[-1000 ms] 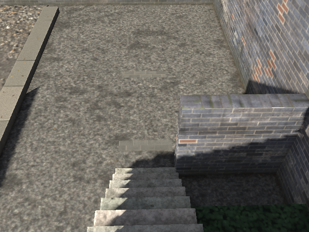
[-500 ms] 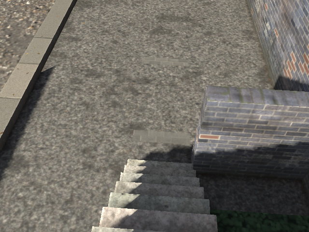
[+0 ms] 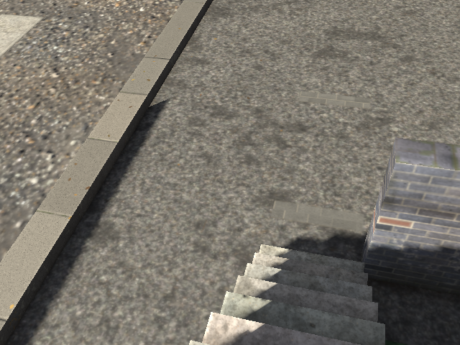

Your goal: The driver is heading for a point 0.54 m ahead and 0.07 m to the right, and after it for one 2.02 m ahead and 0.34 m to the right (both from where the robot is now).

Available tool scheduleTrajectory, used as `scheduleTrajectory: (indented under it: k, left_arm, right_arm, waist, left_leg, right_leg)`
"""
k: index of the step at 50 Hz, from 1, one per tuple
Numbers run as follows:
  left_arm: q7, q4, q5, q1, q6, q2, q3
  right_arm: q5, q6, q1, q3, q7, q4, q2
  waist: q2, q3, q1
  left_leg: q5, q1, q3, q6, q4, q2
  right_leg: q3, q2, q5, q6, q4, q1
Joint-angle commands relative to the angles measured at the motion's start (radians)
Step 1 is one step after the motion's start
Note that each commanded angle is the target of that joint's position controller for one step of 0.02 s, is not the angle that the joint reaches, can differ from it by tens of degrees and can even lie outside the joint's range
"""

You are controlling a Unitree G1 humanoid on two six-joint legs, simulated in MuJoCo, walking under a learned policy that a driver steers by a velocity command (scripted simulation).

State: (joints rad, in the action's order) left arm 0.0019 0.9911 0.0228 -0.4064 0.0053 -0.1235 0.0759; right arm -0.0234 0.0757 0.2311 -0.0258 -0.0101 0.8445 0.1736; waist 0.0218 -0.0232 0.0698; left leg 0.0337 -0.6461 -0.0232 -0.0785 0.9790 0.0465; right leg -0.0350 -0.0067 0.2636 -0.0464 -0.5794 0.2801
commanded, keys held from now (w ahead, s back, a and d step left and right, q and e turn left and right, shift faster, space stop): w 1.00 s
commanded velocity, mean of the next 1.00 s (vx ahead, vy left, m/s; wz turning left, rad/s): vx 0.41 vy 0.00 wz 0.01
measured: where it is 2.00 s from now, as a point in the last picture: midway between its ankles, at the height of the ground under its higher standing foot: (281, 332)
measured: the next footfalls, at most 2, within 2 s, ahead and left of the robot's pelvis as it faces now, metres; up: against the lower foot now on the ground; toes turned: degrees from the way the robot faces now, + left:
left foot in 0.10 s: +0.11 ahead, +0.13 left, +0.00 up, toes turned -2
right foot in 0.70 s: +0.29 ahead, -0.15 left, -0.21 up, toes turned -8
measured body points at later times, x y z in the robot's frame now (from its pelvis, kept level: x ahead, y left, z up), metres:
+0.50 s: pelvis +0.13 +0.01 -0.03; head +0.13 +0.02 +0.42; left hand +0.21 +0.22 -0.18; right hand -0.14 -0.11 -0.13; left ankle +0.07 +0.13 -0.73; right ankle +0.23 -0.15 -0.68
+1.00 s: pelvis +0.33 -0.07 -0.25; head +0.31 -0.08 +0.20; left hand +0.17 +0.12 -0.38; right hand +0.40 -0.30 -0.40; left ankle +0.59 +0.09 -0.86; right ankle +0.25 -0.15 -0.95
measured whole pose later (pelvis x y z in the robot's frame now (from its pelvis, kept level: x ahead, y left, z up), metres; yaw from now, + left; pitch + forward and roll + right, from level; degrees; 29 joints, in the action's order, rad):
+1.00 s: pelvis +0.33 -0.07 -0.25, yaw +0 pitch -1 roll -2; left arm -0.01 1.20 -0.13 -0.65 -0.15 -0.12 0.05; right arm 0.11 -0.06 0.30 -0.01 -0.12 0.93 0.24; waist 0.08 0.05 0.05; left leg -0.52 -0.96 -0.08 0.11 1.01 0.09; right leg -0.15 0.03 0.55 -0.06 -0.76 0.19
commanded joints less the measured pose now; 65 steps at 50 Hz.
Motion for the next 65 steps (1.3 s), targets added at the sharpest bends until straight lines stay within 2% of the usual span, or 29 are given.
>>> scheduleTrajectory:
  k: [1, 7, 8, 9, 12, 16, 25, 26, 28, 31, 32, 33, 36, 37, 38, 39, 40, 42, 44, 50, 51, 52, 54, 58, 59, 60, 62, 63, 65]
  left_arm:
    - [0.017, -0.094, -0.002, 0.16, -0.003, -0.226, -0.052]
    - [0.012, -0.103, -0.004, 0.033, 0.059, -0.162, -0.087]
    - [0.026, -0.125, -0.131, 0.091, -0.021, -0.154, -0.101]
    - [0.012, -0.116, -0.14, 0.125, -0.055, -0.155, -0.118]
    - [-0.042, -0.052, -0.059, 0.094, -0.116, -0.135, -0.134]
    - [0.05, -0.013, -0.136, -0.108, -0.095, -0.069, -0.092]
    - [0.03, -0.147, -0.17, 0.326, -0.093, -0.05, -0.043]
    - [0.046, -0.116, -0.168, 0.306, -0.102, -0.064, -0.042]
    - [0.062, -0.094, -0.131, 0.192, -0.105, -0.057, -0.041]
    - [0.056, -0.078, -0.154, 0.018, -0.085, -0.133, -0.063]
    - [0.037, -0.086, 0.057, 0.177, -0.036, -0.112, -0.079]
    - [0.029, -0.07, 0.063, 0.157, -0.026, -0.133, -0.094]
    - [0.016, 0.068, 0.0, -0.258, -0.016, -0.287, -0.143]
    - [0.07, 0.111, -0.211, -0.476, -0.095, -0.469, -0.186]
    - [0.05, 0.105, 0.007, -0.294, -0.017, -0.25, -0.157]
    - [0.093, 0.101, -0.196, -0.359, -0.078, -0.405, -0.185]
    - [0.099, 0.149, -0.228, -0.304, -0.092, -0.296, -0.157]
    - [0.061, 0.146, -0.205, -0.201, -0.122, -0.018, -0.069]
    - [0.006, 0.139, -0.144, -0.153, -0.16, 0.032, -0.044]
    - [-0.019, 0.107, -0.164, -0.106, -0.187, -0.136, -0.022]
    - [-0.007, 0.089, 0.085, -0.002, -0.128, -0.209, -0.074]
    - [-0.011, 0.097, -0.16, -0.162, -0.165, -0.124, -0.003]
    - [-0.048, 0.149, -0.129, -0.317, -0.171, -0.093, -0.016]
    - [-0.032, 0.157, -0.133, -0.379, -0.107, -0.071, -0.016]
    - [-0.026, 0.129, -0.027, -0.22, -0.065, -0.163, -0.076]
    - [-0.003, 0.114, -0.134, -0.289, -0.08, -0.05, -0.011]
    - [0.051, 0.119, -0.133, -0.194, -0.046, -0.214, -0.056]
    - [0.088, 0.108, -0.111, -0.334, -0.046, -0.125, -0.07]
    - [0.086, -0.048, -0.058, -0.167, -0.101, -0.118, -0.077]
  right_arm:
    - [0.01, -0.005, 0.128, 0.009, 0.001, 0.023, 0.039]
    - [0.002, -0.054, 0.18, 0.053, 0.002, 0.053, 0.14]
    - [0.119, -0.148, 0.409, 0.096, -0.028, 0.123, 0.219]
    - [0.148, -0.184, 0.58, 0.092, -0.034, 0.155, 0.164]
    - [0.124, -0.178, 0.572, 0.084, -0.046, 0.173, 0.072]
    - [0.126, -0.17, 0.307, 0.036, -0.027, 0.191, -0.055]
    - [0.137, -0.23, 0.83, -0.041, 0.08, 0.428, -0.111]
    - [0.093, -0.218, 0.683, -0.055, 0.087, 0.337, -0.129]
    - [0.14, -0.182, 0.5, -0.026, 0.035, 0.252, 0.002]
    - [0.124, -0.184, 0.392, -0.007, 0.033, 0.196, 0.067]
    - [-0.005, -0.138, 0.515, 0.034, 0.064, 0.267, 0.065]
    - [0.027, -0.087, 0.57, 0.031, 0.095, 0.286, 0.054]
    - [0.027, -0.082, 0.628, 0.063, 0.072, 0.295, -0.045]
    - [0.102, -0.132, 0.823, 0.0, -0.074, 0.301, -0.077]
    - [-0.004, -0.13, 0.464, 0.074, 0.028, 0.239, 0.066]
    - [0.052, -0.157, 0.54, 0.017, -0.052, 0.15, -0.043]
    - [0.028, -0.182, 0.435, 0.031, -0.057, 0.165, 0.009]
    - [0.075, -0.165, 0.35, 0.021, -0.05, 0.132, -0.014]
    - [0.078, -0.145, 0.293, 0.019, -0.065, 0.122, 0.004]
    - [0.147, -0.138, 0.094, -0.002, -0.122, 0.044, 0.064]
    - [-0.004, -0.103, 0.061, 0.037, -0.055, 0.109, 0.074]
    - [0.166, -0.127, 0.028, -0.009, -0.084, 0.035, 0.101]
    - [0.174, -0.12, -0.095, 0.001, -0.093, 0.013, 0.121]
    - [0.165, -0.127, -0.143, -0.016, -0.106, 0.026, 0.067]
    - [-0.063, -0.133, -0.038, 0.019, -0.031, 0.085, 0.085]
    - [0.163, -0.151, 0.138, -0.013, -0.07, 0.175, 0.1]
    - [0.135, -0.175, 0.578, 0.09, -0.06, 0.337, 0.225]
    - [0.124, -0.167, 0.656, 0.124, -0.074, 0.343, 0.344]
    - [0.211, -0.155, 0.564, 0.139, -0.075, 0.324, 0.335]
  waist:
    - [-0.311, -0.035, -0.106]
    - [0.021, -0.115, -0.064]
    - [0.223, -0.224, -0.217]
    - [0.263, -0.172, -0.278]
    - [0.056, -0.119, -0.248]
    - [0.031, -0.041, -0.047]
    - [0.128, -0.065, -0.303]
    - [0.051, -0.055, -0.275]
    - [0.131, -0.073, -0.162]
    - [0.074, -0.143, -0.073]
    - [-0.042, -0.152, -0.18]
    - [0.002, -0.141, -0.228]
    - [-0.231, 0.112, -0.136]
    - [-0.414, 0.42, -0.019]
    - [-0.149, 0.099, -0.071]
    - [-0.205, 0.144, 0.033]
    - [-0.025, -0.161, -0.014]
    - [0.034, -0.273, -0.109]
    - [-0.04, -0.238, -0.091]
    - [-0.088, -0.105, -0.111]
    - [-0.094, -0.039, -0.154]
    - [-0.074, -0.139, -0.08]
    - [-0.066, -0.19, 0.016]
    - [-0.08, -0.105, 0.044]
    - [-0.029, -0.094, 0.025]
    - [0.065, -0.085, -0.045]
    - [0.233, -0.022, -0.294]
    - [0.335, 0.274, -0.228]
    - [0.041, 0.245, -0.285]
  left_leg:
    - [-0.055, 0.456, 0.067, 0.041, 0.009, -0.055]
    - [0.529, 0.533, -0.078, 0.145, -0.555, 0.035]
    - [0.811, 0.604, -0.377, 0.245, -0.771, 0.195]
    - [0.881, 0.766, -0.623, 0.374, -0.828, 0.275]
    - [0.65, 0.767, -0.536, 0.395, -0.799, 0.279]
    - [0.265, 0.179, -0.206, 0.298, -0.673, 0.103]
    - [0.404, 0.633, -0.425, 0.349, -0.223, 0.157]
    - [0.501, 0.367, -0.319, 0.309, -0.169, 0.094]
    - [0.735, -0.358, -0.125, 0.264, -0.289, 0.006]
    - [0.716, -0.3, -0.161, 0.222, -0.058, 0.055]
    - [0.36, 0.151, -0.056, 0.191, 0.095, 0.006]
    - [0.205, 0.205, -0.134, 0.197, 0.251, 0.01]
    - [1.054, -0.353, -0.005, 0.164, 1.13, -0.172]
    - [0.811, -0.582, -0.228, 0.146, 1.241, -0.175]
    - [0.812, -0.644, 0.044, 0.191, 1.202, -0.079]
    - [0.558, -0.735, -0.232, 0.188, 1.193, -0.06]
    - [0.376, -0.813, -0.238, 0.19, 1.098, -0.019]
    - [-0.023, -0.756, -0.296, 0.241, 0.662, 0.084]
    - [-0.283, -0.503, -0.186, 0.241, 0.3, 0.052]
    - [-0.712, 0.191, 0.02, 0.151, -0.006, 0.001]
    - [-0.851, 0.227, 0.052, 0.155, -0.151, 0.004]
    - [-0.615, 0.147, -0.009, 0.137, -0.08, -0.002]
    - [-0.484, -0.295, -0.073, 0.125, -0.394, 0.045]
    - [-0.389, 0.022, 0.003, 0.119, -0.464, 0.044]
    - [-0.617, 0.252, 0.047, 0.136, -0.517, 0.031]
    - [-0.488, 0.444, -0.049, 0.117, -0.704, 0.108]
    - [-0.599, 1.008, 0.08, 0.2, -0.935, 0.098]
    - [-1.061, 1.441, -0.045, 0.349, -0.338, 0.219]
    - [-0.91, 1.416, -0.165, 0.447, -0.275, 0.313]
  right_leg:
    - [0.18, -0.182, 0.357, -0.03, 0.403, 0.333]
    - [0.132, -0.057, 0.435, -0.07, 0.176, 0.203]
    - [0.034, 0.031, 0.416, 0.004, -0.119, 0.532]
    - [0.147, 0.109, 0.422, 0.005, -0.226, 0.66]
    - [0.261, 0.086, 0.177, -0.024, -0.474, 0.795]
    - [0.075, -0.01, -0.156, 0.012, -0.931, 0.39]
    - [0.15, -0.137, -0.443, 0.045, -0.311, 0.934]
    - [0.107, -0.134, -0.691, 0.038, -0.032, 0.689]
    - [-0.08, -0.029, -0.705, 0.071, -0.267, -0.088]
    - [-0.008, -0.031, -0.383, 0.109, -0.144, -0.207]
    - [-0.019, -0.046, -0.685, 0.105, 0.299, 0.044]
    - [0.022, -0.095, -0.725, 0.086, 0.44, -0.046]
    - [0.04, -0.271, -1.468, 0.072, -0.123, -0.769]
    - [0.153, -0.364, -1.182, -0.129, -0.141, -1.132]
    - [0.135, -0.35, -1.193, -0.024, -0.124, -0.698]
    - [0.45, -0.54, -0.316, -0.289, 0.094, -0.642]
    - [0.422, -0.467, -0.108, -0.253, 0.209, -0.403]
    - [0.291, -0.386, -0.121, -0.174, 0.219, -0.107]
    - [0.131, -0.264, -0.004, -0.139, 0.225, 0.159]
    - [0.037, -0.139, 0.067, -0.13, 0.099, 0.544]
    - [0.062, -0.12, 0.118, -0.054, 0.019, 0.343]
    - [0.083, -0.161, 0.091, -0.135, -0.006, 0.382]
    - [0.214, -0.23, 0.005, -0.173, -0.168, -0.155]
    - [0.269, -0.188, -0.141, -0.164, -0.324, -0.089]
    - [0.091, -0.155, -0.181, -0.114, -0.523, 0.012]
    - [0.187, -0.111, 0.093, -0.041, -0.61, 0.128]
    - [0.071, 0.021, 0.296, 0.029, -1.082, 0.365]
    - [0.116, 0.138, 0.652, 0.041, -1.48, 0.625]
    - [0.138, 0.105, 0.582, 0.02, -1.462, 1.001]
